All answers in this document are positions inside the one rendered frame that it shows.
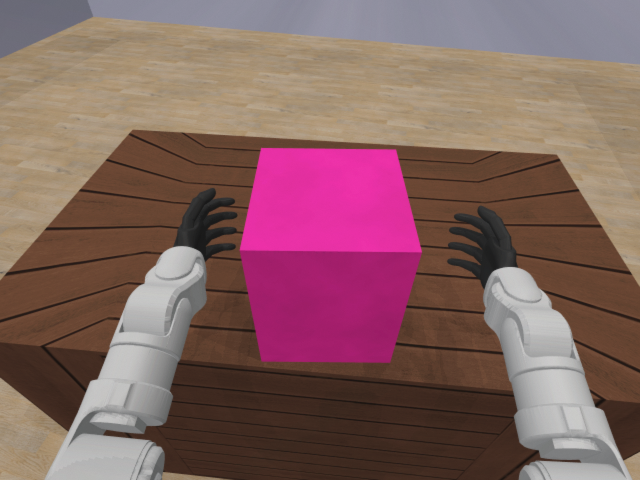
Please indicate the left robot upper arm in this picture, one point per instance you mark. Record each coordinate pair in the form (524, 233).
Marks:
(99, 457)

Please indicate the left robot forearm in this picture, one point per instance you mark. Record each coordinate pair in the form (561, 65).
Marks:
(133, 387)

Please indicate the robot right hand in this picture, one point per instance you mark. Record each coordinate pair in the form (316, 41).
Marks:
(497, 250)

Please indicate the pedestal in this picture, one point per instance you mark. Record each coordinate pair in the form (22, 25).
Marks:
(442, 409)

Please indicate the carton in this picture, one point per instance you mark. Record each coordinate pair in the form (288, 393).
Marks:
(329, 252)

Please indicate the robot left hand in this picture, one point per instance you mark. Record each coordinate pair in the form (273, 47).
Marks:
(192, 232)

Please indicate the right robot forearm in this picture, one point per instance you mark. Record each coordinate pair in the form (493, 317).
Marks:
(556, 413)

